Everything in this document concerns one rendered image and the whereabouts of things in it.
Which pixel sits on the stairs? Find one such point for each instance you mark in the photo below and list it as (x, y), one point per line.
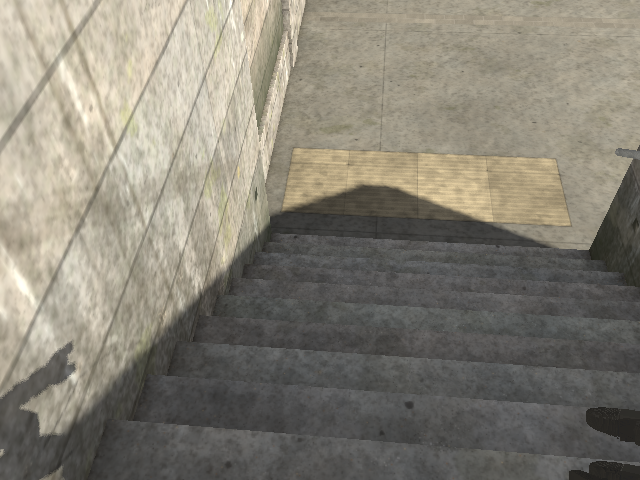
(343, 358)

